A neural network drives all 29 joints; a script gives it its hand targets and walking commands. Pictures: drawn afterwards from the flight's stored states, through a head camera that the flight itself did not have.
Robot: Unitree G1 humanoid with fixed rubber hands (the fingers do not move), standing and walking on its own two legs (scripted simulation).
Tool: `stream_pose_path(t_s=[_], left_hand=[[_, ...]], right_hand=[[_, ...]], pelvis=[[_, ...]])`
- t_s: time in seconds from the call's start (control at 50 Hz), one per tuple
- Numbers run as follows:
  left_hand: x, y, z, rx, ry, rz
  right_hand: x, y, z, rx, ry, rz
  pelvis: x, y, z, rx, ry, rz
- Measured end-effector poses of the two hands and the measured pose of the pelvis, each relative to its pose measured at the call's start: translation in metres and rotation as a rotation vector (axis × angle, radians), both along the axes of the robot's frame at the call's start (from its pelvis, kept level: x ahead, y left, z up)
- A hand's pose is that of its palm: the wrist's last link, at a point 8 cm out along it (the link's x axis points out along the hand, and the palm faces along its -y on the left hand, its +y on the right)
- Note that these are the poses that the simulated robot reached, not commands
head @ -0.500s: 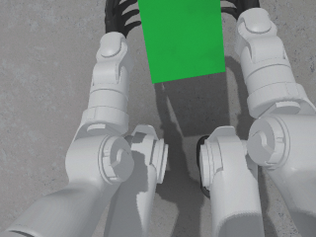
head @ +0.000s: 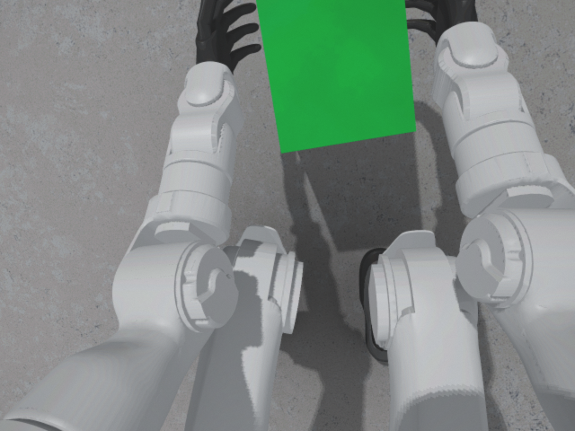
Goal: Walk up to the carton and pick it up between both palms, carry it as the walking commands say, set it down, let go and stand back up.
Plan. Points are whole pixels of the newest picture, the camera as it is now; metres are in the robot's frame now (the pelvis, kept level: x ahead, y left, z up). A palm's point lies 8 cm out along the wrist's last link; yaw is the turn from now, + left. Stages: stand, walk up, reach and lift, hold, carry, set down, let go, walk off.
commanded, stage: set down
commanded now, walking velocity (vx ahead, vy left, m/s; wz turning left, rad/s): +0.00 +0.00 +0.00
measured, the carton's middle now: (332, 61) +0.52 -0.02 -0.27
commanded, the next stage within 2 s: let go in 1.80 s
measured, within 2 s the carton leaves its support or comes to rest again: neither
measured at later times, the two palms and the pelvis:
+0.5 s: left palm (194, 70) +0.50 +0.14 -0.17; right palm (485, 30) +0.52 -0.17 -0.17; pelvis -0.02 +0.00 -0.01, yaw +0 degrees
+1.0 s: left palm (113, 24) +0.50 +0.14 -0.02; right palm out of the picture +0.53 -0.18 -0.02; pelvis -0.01 +0.00 +0.10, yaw +0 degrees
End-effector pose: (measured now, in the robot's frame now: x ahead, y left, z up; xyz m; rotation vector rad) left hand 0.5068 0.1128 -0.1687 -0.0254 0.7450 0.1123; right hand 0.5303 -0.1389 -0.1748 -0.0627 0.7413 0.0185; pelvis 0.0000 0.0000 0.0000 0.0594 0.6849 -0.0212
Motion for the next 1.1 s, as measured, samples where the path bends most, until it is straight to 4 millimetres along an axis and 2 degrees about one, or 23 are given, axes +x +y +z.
stream_pose_path(t_s=[0.12,0.24,0.3,0.38,0.48,0.58,0.66,0.9,1.1], left_hand=[[-0.011,0.004,-0.010,0.032,0.028,-0.026],[-0.021,0.030,-0.014,0.069,0.030,0.012],[-0.022,0.036,-0.013,0.069,0.028,0.014],[-0.019,0.036,-0.011,0.060,0.021,0.010],[-0.010,0.028,-0.001,0.045,-0.025,0.008],[-0.003,0.023,0.020,0.046,-0.075,0.021],[-0.003,0.025,0.045,0.058,-0.091,0.036],[-0.007,0.032,0.120,0.070,-0.087,0.060],[-0.008,0.032,0.179,0.067,-0.102,0.069]], right_hand=[[-0.013,-0.004,-0.012,-0.007,0.019,0.001],[-0.022,-0.028,-0.017,-0.036,0.020,-0.038],[-0.022,-0.037,-0.014,-0.042,0.017,-0.048],[-0.018,-0.040,-0.010,-0.039,0.014,-0.052],[-0.009,-0.033,0.001,-0.025,-0.028,-0.049],[-0.002,-0.026,0.022,-0.021,-0.082,-0.050],[-0.003,-0.027,0.045,-0.029,-0.100,-0.053],[-0.005,-0.043,0.123,-0.046,-0.096,-0.063],[-0.004,-0.046,0.182,-0.043,-0.107,-0.063]], pelvis=[[-0.005,0.000,0.001,-0.001,-0.019,-0.002],[-0.013,0.000,0.001,0.000,-0.042,0.002],[-0.016,0.000,-0.002,0.000,-0.054,0.003],[-0.020,-0.001,-0.006,0.000,-0.067,0.002],[-0.021,0.000,-0.007,-0.001,-0.066,0.002],[-0.020,0.001,0.000,-0.002,-0.049,0.000],[-0.017,0.002,0.013,-0.001,-0.030,-0.001],[-0.009,0.000,0.074,0.004,0.058,-0.008],[-0.003,-0.004,0.125,0.007,0.093,-0.010]])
